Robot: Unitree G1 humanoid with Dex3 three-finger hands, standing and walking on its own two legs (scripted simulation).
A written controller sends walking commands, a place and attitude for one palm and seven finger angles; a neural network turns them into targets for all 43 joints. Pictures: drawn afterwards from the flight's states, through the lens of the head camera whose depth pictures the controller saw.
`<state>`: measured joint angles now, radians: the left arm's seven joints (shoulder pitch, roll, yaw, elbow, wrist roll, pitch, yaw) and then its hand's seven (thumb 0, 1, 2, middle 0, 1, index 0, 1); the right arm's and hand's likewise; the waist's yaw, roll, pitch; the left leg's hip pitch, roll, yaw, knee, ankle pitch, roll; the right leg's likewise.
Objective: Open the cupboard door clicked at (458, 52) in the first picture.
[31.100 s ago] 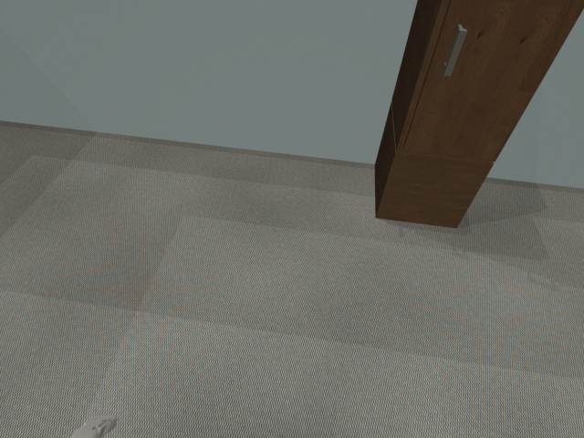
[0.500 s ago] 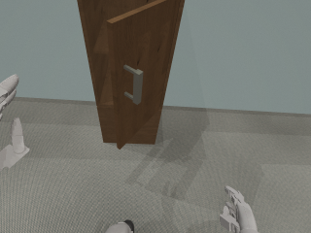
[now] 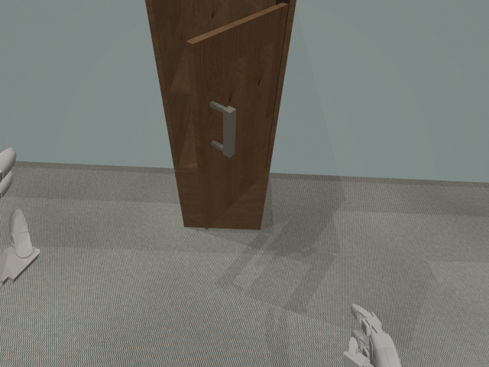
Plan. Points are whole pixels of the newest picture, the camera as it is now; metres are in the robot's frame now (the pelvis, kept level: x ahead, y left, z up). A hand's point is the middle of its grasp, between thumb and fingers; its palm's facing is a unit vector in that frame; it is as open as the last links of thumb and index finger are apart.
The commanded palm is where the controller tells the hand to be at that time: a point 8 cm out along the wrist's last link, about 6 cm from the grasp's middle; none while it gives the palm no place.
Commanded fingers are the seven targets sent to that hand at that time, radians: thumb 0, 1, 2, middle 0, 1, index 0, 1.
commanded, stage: stop stepping back and stand still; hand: left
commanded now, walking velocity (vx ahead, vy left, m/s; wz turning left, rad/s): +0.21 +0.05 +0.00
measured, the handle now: (222, 129) +0.61 +0.08 +0.05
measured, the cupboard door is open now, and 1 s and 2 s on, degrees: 54 54 54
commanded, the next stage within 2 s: let the arm hang, fingers relaxed in 0.28 s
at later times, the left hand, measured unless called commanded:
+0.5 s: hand (88, 308) +0.20 +0.24 +0.02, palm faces +0.17 -0.87 -0.47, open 7.4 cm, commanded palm none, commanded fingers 0.00 0.90 0.90 -0.20 -0.30 -0.20 -0.30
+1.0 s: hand out of the picture -0.04 +0.20 -0.15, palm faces +0.08 -0.95 -0.29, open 7.3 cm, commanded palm none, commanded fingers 0.00 0.90 0.90 -0.20 -0.30 -0.20 -0.30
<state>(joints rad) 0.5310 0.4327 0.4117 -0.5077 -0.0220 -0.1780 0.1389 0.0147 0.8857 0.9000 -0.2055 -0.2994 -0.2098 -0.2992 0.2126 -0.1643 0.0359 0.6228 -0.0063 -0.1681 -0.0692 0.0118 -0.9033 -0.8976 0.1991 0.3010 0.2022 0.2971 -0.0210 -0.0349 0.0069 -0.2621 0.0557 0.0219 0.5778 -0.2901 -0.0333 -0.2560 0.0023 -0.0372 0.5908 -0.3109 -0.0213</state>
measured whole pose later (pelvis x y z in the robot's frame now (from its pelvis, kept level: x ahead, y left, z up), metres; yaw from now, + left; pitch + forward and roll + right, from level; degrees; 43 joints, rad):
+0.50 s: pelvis +0.00 +0.00 -0.01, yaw +4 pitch +0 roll +0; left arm 0.32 0.33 0.13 0.13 0.04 -0.04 0.03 0.00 0.89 0.90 -0.20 -0.30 -0.20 -0.30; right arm 0.21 -0.27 -0.03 0.78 -0.02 -0.06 0.00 0.01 -0.90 -0.90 0.20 0.30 0.20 0.30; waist -0.03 0.08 -0.04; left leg -0.33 0.01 0.01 0.66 -0.33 0.00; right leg -0.34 -0.01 -0.09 0.66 -0.32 -0.04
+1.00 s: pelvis -0.02 -0.01 +0.01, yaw +4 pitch -2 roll +0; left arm 0.29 0.22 0.02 1.10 0.01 0.02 0.02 0.00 0.92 0.90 -0.20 -0.30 -0.20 -0.30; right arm 0.30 -0.18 -0.01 1.09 -0.03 0.03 -0.01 0.00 -0.91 -0.90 0.20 0.30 0.20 0.30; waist -0.01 0.04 0.07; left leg -0.22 0.03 0.01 0.45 -0.19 -0.01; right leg -0.21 0.02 -0.10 0.42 -0.18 -0.05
